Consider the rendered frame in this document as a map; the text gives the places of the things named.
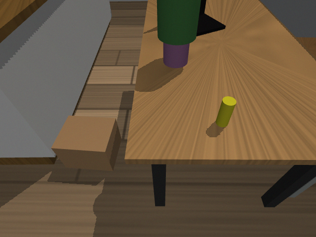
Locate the potted plant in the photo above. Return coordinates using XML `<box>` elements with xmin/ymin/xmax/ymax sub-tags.
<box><xmin>157</xmin><ymin>0</ymin><xmax>201</xmax><ymax>68</ymax></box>

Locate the table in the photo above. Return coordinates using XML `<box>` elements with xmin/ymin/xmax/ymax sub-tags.
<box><xmin>124</xmin><ymin>0</ymin><xmax>316</xmax><ymax>207</ymax></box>

